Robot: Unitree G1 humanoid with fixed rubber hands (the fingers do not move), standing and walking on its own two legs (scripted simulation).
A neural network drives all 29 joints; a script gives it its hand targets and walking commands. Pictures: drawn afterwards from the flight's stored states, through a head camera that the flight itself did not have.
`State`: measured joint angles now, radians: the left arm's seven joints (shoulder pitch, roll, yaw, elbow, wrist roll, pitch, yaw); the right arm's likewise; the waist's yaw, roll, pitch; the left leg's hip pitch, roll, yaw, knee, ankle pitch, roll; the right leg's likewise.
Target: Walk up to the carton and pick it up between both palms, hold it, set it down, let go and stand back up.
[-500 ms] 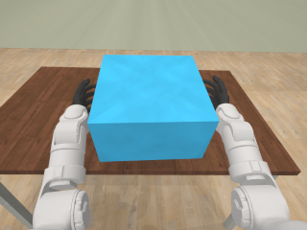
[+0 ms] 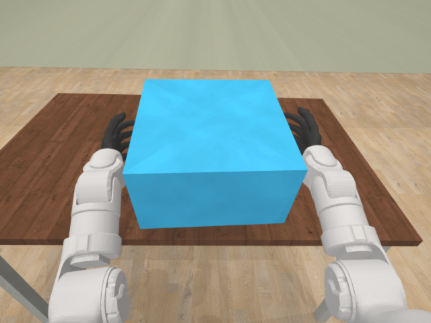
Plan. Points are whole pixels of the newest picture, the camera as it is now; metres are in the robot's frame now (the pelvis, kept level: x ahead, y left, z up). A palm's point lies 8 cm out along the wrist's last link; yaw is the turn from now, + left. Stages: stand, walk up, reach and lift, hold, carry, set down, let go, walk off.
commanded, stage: hold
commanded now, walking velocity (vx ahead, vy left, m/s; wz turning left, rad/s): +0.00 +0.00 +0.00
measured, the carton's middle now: (210, 147) +0.41 +0.02 +0.16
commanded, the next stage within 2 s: none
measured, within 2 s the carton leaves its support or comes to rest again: neither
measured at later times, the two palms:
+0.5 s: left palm (113, 153) +0.36 +0.20 +0.18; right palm (307, 147) +0.37 -0.16 +0.19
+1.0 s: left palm (112, 153) +0.36 +0.20 +0.18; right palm (307, 145) +0.37 -0.16 +0.19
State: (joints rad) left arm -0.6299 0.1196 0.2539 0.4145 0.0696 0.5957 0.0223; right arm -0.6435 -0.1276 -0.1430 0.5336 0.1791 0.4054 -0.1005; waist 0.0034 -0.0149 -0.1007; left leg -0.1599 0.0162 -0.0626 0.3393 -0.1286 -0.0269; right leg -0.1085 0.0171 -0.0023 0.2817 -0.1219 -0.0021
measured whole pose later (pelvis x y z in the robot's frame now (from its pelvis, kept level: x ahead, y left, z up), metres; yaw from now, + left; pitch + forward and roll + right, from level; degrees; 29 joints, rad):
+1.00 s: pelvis +0.00 +0.00 +0.00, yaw +0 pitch -3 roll -1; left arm -0.62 0.10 0.27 0.36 0.09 0.61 0.01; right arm -0.65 -0.13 -0.14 0.52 0.17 0.41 -0.09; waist 0.00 -0.01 -0.10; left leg -0.16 0.02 -0.06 0.34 -0.13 -0.03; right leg -0.11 0.02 0.00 0.28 -0.12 0.00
